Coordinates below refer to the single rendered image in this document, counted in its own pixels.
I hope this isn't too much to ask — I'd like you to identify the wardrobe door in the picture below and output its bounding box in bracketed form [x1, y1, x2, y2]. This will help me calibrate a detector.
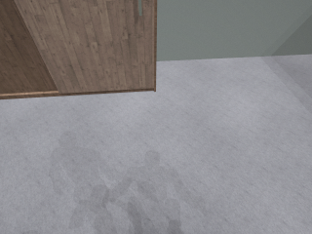
[14, 0, 154, 94]
[0, 0, 58, 94]

